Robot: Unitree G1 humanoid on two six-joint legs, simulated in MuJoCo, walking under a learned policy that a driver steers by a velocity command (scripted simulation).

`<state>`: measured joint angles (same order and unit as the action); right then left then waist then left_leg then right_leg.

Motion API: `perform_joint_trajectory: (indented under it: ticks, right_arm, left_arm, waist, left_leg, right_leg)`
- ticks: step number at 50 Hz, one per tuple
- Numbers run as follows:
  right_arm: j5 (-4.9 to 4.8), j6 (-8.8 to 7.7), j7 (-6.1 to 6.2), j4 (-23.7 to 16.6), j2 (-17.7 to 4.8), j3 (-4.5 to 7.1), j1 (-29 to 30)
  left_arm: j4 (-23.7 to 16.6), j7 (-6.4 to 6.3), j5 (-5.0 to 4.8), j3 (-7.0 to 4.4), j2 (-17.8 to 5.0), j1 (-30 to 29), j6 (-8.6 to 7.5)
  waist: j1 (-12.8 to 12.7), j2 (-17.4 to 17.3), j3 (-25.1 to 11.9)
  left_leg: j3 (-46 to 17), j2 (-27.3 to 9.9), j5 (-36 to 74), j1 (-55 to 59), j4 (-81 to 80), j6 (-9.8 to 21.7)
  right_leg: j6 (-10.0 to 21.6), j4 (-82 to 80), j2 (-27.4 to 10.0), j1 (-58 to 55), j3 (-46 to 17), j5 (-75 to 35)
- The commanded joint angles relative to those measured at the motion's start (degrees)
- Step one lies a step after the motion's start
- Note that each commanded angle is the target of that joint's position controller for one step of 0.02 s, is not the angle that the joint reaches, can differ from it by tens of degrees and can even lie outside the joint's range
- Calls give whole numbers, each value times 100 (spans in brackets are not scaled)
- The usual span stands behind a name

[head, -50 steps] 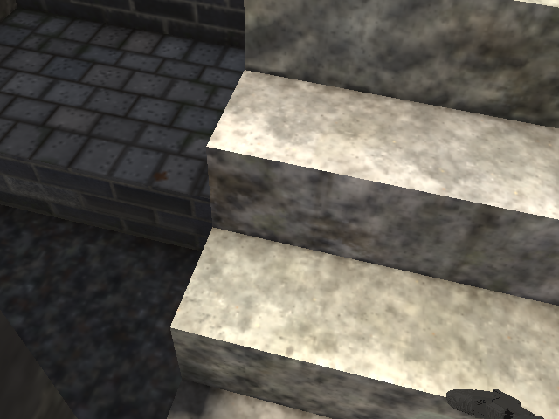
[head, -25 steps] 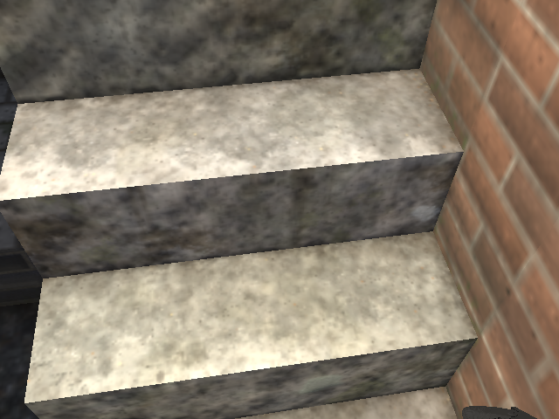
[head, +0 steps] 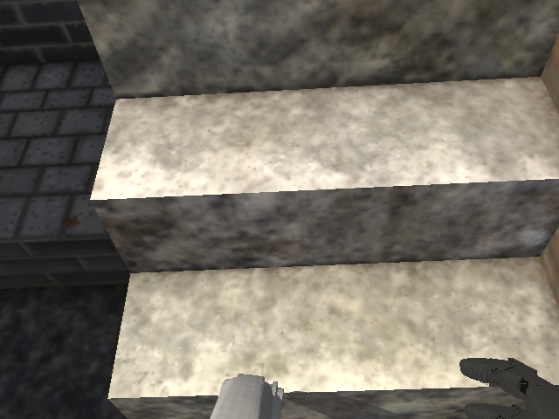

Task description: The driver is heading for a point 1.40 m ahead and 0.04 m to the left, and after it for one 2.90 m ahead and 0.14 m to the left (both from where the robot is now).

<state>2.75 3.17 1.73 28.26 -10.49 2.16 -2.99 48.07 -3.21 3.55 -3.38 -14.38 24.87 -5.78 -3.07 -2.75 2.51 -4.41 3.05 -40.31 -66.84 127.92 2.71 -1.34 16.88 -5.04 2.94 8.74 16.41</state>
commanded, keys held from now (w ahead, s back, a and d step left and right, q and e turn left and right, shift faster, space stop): w+q+shift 0.20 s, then w+shift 0.04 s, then w+e+shift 0.76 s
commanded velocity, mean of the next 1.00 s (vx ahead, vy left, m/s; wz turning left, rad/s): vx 0.77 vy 0.02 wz -0.17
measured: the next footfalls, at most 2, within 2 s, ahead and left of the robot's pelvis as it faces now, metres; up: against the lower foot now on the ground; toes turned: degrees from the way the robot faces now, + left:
left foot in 0.14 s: +0.20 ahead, +0.18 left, +0.22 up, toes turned +9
right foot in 0.64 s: +0.48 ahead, +0.09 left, +0.44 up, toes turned +16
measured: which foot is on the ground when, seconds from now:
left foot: up 0.00-0.12, down 0.14-0.60, up 0.62-0.92, down 0.94-1.00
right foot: down 0.00-0.18, up 0.20-0.62, down 0.64-0.88, up 0.90-1.00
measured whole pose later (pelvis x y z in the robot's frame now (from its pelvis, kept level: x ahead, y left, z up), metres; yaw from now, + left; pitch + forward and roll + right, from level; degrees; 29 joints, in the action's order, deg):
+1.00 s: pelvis +0.44 +0.22 +0.39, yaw -11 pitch +7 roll +4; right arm 6.0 -8.2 1.1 37.7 -12.5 0.4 -9.6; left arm 39.8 -1.6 1.6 -6.6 -14.7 6.7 -2.5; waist -1.2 -1.2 -2.6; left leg 14.4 -0.9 -33.3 -13.2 32.0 -14.1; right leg 3.7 92.7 7.7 45.9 -6.1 49.4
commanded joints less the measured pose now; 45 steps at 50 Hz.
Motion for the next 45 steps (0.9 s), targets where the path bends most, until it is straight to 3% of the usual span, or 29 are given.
perform_joint_trajectory:
  ticks: [1, 3, 4, 6, 7, 8, 9, 10, 11, 12, 14, 18, 20, 22, 24, 25, 26, 28, 30, 31, 32, 33, 34, 36, 39, 41, 43, 44, 45]
  right_arm:
    - [36, -130, 15, -1314, 252, -162, 1428]
    - [81, -61, -25, -1399, 245, -207, 1468]
    - [-63, -30, -115, -1341, 408, -371, 1091]
    - [-270, -15, -104, -427, 17, -115, 62]
    - [-229, -113, -87, -158, -169, 10, -1254]
    - [-281, -198, -69, 54, -509, 178, -1883]
    - [-255, -280, 2, 205, -1248, 393, -1954]
    - [-328, -184, 131, 225, -1840, 610, -1568]
    - [-394, -136, 107, 312, -1696, 587, -1020]
    - [-350, -196, -15, 495, -1342, 461, -687]
    - [-258, -543, -238, 1079, -979, 369, -527]
    - [-310, -814, -346, 1893, -527, 249, -1431]
    - [-75, -928, -156, 2037, -323, 155, -1969]
    - [-91, -925, -243, 2232, -305, 69, -1655]
    - [-260, -860, -88, 2129, -327, -54, -1649]
    - [-308, -852, 65, 2220, -428, -68, -2022]
    - [-495, -791, 77, 1963, -394, -133, -1037]
    - [-918, -1155, 188, 1496, -1956, 264, -72]
    - [-776, -1207, 41, 1504, -1953, 310, -278]
    - [-501, -1163, -147, 1026, -1227, 217, -503]
    - [15, -1223, -394, 835, -403, -128, -314]
    - [201, -1185, -543, 533, -234, -230, -333]
    - [381, -1113, -525, 349, 6, -379, -17]
    - [621, -817, -405, 96, 194, -539, -101]
    - [472, -742, -249, 97, -433, -426, -370]
    - [194, -883, -243, -204, -267, -504, 429]
    - [-89, -772, -135, -75, -47, -464, -210]
    - [-141, -837, -9, -68, -164, -373, -407]
    - [-208, -983, -17, 401, -440, -232, -1574]
  left_arm:
    - [-71, 35, -112, -109, -639, -154, -140]
    - [-22, 8, -160, -102, -788, -314, -53]
    - [-269, -2, -307, -148, -1197, -621, -1]
    - [-384, 30, -446, -141, -1715, -610, -28]
    - [-447, 146, -513, -169, -1914, -669, -38]
    - [-606, 339, -760, -322, -2173, -1270, -41]
    - [-1025, 535, -726, -234, -1713, -1586, -67]
    - [-985, 771, -383, -81, -1057, -1528, -76]
    - [-916, 832, -95, 59, -328, -1321, 8]
    - [-935, 738, -50, 166, 111, -1383, 134]
    - [-864, 366, -5, 368, 799, -1264, 327]
    - [-595, 280, -271, 527, 1175, -1819, 436]
    - [-983, 149, -367, 522, 1498, -2334, 468]
    - [-1503, 20, -351, 598, 1592, -2761, 490]
    - [-1778, 134, -414, 583, 1183, -3244, 566]
    - [-1814, 215, -415, 528, 1027, -3082, 688]
    - [-946, 338, -388, 207, 347, -1322, 701]
    - [-320, 357, -438, -95, -637, 1188, 696]
    - [-412, 398, -340, -63, -467, 703, 717]
    - [-309, 362, -416, -222, -776, -518, 651]
    - [-414, 335, -167, -137, -250, -1483, 602]
    - [-692, 331, -142, -86, -121, -1759, 696]
    - [-487, 360, -209, 81, 192, -1666, 614]
    - [-214, 93, -87, 170, 330, -1956, 284]
    - [-146, -6, -34, -93, -358, -2397, 3]
    - [-270, -154, 65, -256, -582, -2458, 182]
    - [-421, -149, 239, -409, -660, -1722, 386]
    - [-639, -97, 121, -448, -774, -1716, 410]
    - [-717, 30, 57, -462, -678, -1864, 425]
  waist:
    - [326, 846, 515]
    - [507, 432, 115]
    - [648, 474, -109]
    - [683, 988, -1218]
    - [1270, 1566, -2260]
    - [1901, 1249, -2531]
    - [1731, -775, -2427]
    - [1255, -1820, -2807]
    - [703, -971, -2610]
    - [345, -337, -1761]
    - [-147, -465, -800]
    - [150, -793, 158]
    - [441, -853, 458]
    - [-126, -540, 857]
    - [-75, -262, 848]
    - [-172, -404, 397]
    - [-986, -752, -772]
    - [-2254, -534, -2235]
    - [-1969, 246, -2601]
    - [-974, 2542, -2323]
    - [-278, 1784, -2304]
    - [-38, 748, -2630]
    - [129, -66, -1657]
    - [693, -110, -580]
    - [855, -147, -202]
    - [581, 646, -127]
    - [273, 725, -521]
    - [364, 706, -663]
    - [847, -513, -1064]
  left_leg:
    - [-192, -662, -326, -1529, -401, 247]
    - [344, -870, 713, -303, -1888, 333]
    - [698, -986, 477, 1421, -4041, 530]
    - [1851, 431, -497, 4151, -4297, 361]
    - [1432, 830, 145, 5139, -4410, 545]
    - [326, 933, 841, 5554, -6326, 630]
    - [-2355, 89, 314, 6451, -8993, 889]
    - [-5097, -847, -195, 6293, -10950, 812]
    - [-5006, -996, -803, 5606, -10817, 604]
    - [-4322, -907, -718, 4681, -10204, 715]
    - [-2575, -665, 188, 4108, -9169, 646]
    - [-788, -1068, 1300, 4075, -10062, 384]
    - [-1007, -1452, 1736, 4746, -10711, 626]
    - [-17, -1304, 2391, 4445, -11272, 86]
    - [633, -1270, 3873, 3956, -12718, 28]
    - [816, -1384, 5087, 4243, -13064, 200]
    - [2029, -877, 8365, 4450, -12601, 276]
    - [1642, -1669, 14809, 4687, -10867, 906]
    - [1479, -1611, 13880, 6080, -7651, 1026]
    - [899, 71, 7073, 3704, -4491, 290]
    - [-191, 375, 4587, 3125, -2419, 187]
    - [-389, 507, 4669, 2770, -1085, 156]
    - [-306, 302, 4315, 2572, -1146, 268]
    - [-742, -57, 3431, 1852, -1563, -3]
    - [-171, -315, 2740, 2249, -3777, -285]
    - [891, -139, 936, 3367, -6023, -176]
    - [1592, 346, 754, 4527, -8384, -71]
    - [438, -115, 339, 5327, -9517, 185]
    - [70, -673, 1615, 7101, -10830, 409]
  right_leg:
    - [1004, -1555, -1450, -263, -527, -223]
    - [924, -1999, -1187, -73, 28, -901]
    - [934, -2332, -1023, 581, 520, -2013]
    - [1394, -778, -1039, 836, 691, -8972]
    - [1401, 907, -1473, 412, 520, -12093]
    - [1134, 2623, -1081, 773, 488, -11807]
    - [741, 4874, -28, 2689, 150, -6478]
    - [459, 7047, 770, 3347, -742, -1979]
    - [338, 8594, 557, 3724, -1419, -1973]
    - [349, 9248, 514, 4103, -1134, -2347]
    - [574, 10634, 530, 5075, -1099, -2148]
    - [746, 10553, 1031, 6375, -1588, -760]
    - [834, 12712, 1719, 7935, -1447, 120]
    - [961, 11806, 1630, 8086, -1278, 467]
    - [930, 9482, 1504, 6899, -338, 364]
    - [973, 9551, 1351, 6052, 230, 415]
    - [1105, 8856, 1625, 3839, 276, 526]
    - [881, 7665, 1576, 298, 262, 368]
    - [1078, 4657, 1811, 476, -426, 1118]
    - [1964, 3037, 1224, 171, -2983, 1714]
    - [2508, 2562, 828, 700, -4283, 1255]
    - [2745, 2421, 956, 1193, -4667, 1648]
    - [2294, 2186, 1275, 2535, -4571, 1801]
    - [1863, 1679, 1056, 3814, -5012, 2277]
    - [1794, 1446, 1279, 4069, -3806, 1739]
    - [1921, 1048, 1279, 4813, -3179, 1764]
    - [1540, 1234, 1409, 4318, -3245, 2516]
    - [1319, 1307, 1096, 4356, -3650, 2325]
    - [893, 3652, 1434, 4637, -2660, 2028]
